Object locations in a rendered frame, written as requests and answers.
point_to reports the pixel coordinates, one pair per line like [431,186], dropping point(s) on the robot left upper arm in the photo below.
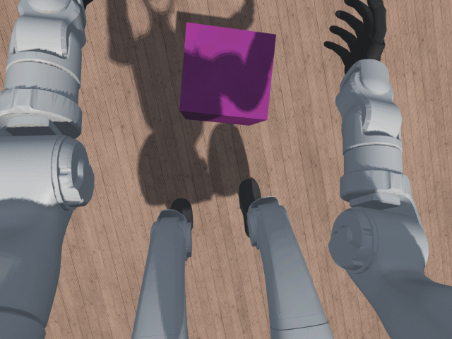
[43,179]

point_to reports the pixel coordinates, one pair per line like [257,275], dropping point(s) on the robot right foot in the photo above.
[248,193]

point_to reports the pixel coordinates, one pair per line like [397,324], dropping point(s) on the robot right upper arm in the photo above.
[385,254]

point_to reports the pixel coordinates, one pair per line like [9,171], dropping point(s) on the robot right hand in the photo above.
[370,33]

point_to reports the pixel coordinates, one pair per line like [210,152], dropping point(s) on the left robot shin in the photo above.
[165,214]

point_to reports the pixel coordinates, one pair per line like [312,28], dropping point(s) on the left robot forearm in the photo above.
[43,70]

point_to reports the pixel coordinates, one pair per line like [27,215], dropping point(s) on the carton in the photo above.
[226,74]

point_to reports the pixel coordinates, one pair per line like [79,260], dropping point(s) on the right robot forearm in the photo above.
[372,145]

